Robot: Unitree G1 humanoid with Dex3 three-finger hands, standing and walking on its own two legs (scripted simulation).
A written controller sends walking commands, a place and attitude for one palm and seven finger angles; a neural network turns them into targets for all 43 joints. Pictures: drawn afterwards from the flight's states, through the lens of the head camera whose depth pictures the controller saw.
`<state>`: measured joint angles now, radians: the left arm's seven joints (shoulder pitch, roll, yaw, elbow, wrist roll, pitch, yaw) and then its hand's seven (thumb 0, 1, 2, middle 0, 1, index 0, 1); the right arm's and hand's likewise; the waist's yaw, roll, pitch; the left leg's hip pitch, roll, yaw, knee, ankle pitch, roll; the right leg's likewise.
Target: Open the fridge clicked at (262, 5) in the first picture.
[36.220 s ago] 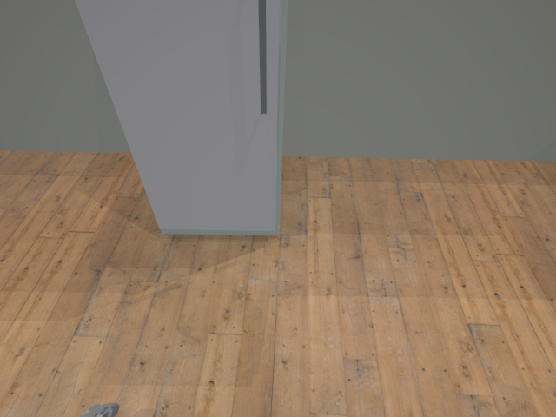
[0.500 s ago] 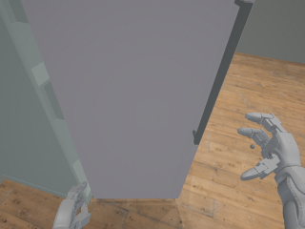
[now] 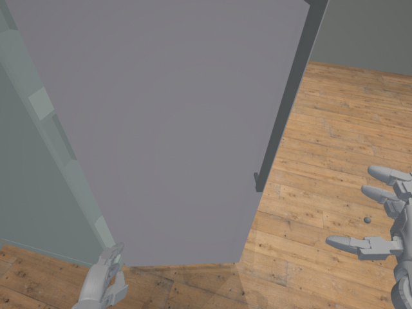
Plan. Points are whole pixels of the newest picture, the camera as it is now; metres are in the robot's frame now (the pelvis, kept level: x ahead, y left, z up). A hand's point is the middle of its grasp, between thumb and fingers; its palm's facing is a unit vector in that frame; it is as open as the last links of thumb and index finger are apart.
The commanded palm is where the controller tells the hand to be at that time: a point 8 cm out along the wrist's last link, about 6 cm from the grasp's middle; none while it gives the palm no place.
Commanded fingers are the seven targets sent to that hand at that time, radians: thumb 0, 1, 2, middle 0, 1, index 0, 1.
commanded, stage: draw the hand back to the body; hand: right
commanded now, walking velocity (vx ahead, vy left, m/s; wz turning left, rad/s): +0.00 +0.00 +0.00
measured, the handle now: (277, 117) +0.46 -0.15 +0.17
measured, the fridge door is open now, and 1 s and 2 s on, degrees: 73 73 73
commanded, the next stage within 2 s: step back with the hand held close in 0.86 s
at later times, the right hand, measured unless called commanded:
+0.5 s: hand (403, 226) +0.20 -0.28 +0.16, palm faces +0.46 +0.82 -0.36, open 8.6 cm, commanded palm +0.15 -0.31 +0.18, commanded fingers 0.00 -0.90 -0.90 0.20 0.30 0.20 0.30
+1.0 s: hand (405, 228) +0.20 -0.28 +0.16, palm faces +0.47 +0.81 -0.35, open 7.4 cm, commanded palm +0.15 -0.31 +0.18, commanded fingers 0.00 -0.90 -0.90 0.20 0.30 0.20 0.30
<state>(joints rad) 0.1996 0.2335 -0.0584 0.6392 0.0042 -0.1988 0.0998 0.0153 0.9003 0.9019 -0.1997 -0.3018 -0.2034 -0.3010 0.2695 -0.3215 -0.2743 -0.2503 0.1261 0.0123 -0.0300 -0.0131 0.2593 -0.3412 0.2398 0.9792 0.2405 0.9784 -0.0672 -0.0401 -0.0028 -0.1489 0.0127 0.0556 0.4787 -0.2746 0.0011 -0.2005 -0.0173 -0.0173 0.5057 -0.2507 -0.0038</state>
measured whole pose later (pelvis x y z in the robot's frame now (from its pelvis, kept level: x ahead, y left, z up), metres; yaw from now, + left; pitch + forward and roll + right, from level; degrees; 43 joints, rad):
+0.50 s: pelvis +0.01 -0.01 +0.01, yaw +1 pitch -5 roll +0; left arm 0.20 0.23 -0.03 0.66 0.02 -0.13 0.08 0.02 0.90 0.90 -0.20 -0.30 -0.20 -0.30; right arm 0.42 -0.35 -0.35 -0.35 0.08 -0.05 -0.08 0.00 -0.62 -0.77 0.22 0.46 0.22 0.46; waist -0.08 -0.04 0.01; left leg -0.04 0.03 0.04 0.38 -0.25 -0.02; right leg -0.09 0.00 -0.04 0.41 -0.23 -0.02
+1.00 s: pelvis +0.01 -0.01 +0.01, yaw +1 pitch -6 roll +0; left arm 0.20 0.22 -0.03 0.67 0.03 -0.13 0.09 0.01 0.90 0.90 -0.20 -0.30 -0.20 -0.30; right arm 0.40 -0.34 -0.35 -0.34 0.08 -0.05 -0.09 0.01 -0.89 -0.90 0.21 0.30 0.21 0.30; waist -0.08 -0.05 0.02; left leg -0.02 0.02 0.04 0.36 -0.23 -0.01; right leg -0.07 -0.01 -0.03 0.40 -0.22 -0.01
